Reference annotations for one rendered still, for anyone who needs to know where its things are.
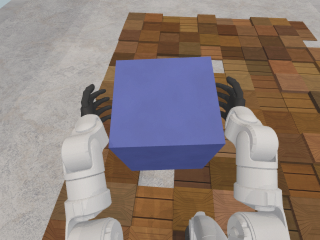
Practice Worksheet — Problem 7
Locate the robot left forearm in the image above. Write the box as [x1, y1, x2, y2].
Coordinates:
[61, 114, 112, 240]

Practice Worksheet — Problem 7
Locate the robot right hand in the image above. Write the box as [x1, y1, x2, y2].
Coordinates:
[215, 76, 246, 121]

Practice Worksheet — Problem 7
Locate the robot right forearm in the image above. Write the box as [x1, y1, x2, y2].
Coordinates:
[224, 106, 290, 239]

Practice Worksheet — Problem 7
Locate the robot left hand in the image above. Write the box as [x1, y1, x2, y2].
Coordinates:
[80, 84, 112, 123]

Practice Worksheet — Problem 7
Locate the carton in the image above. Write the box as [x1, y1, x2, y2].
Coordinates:
[108, 56, 226, 171]

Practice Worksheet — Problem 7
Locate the right robot upper arm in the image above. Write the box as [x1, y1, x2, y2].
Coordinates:
[227, 211, 290, 240]

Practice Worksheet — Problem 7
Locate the left robot upper arm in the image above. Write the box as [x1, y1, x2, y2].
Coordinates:
[67, 217, 124, 240]

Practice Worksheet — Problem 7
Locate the right robot thigh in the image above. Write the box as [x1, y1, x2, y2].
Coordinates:
[189, 215, 228, 240]

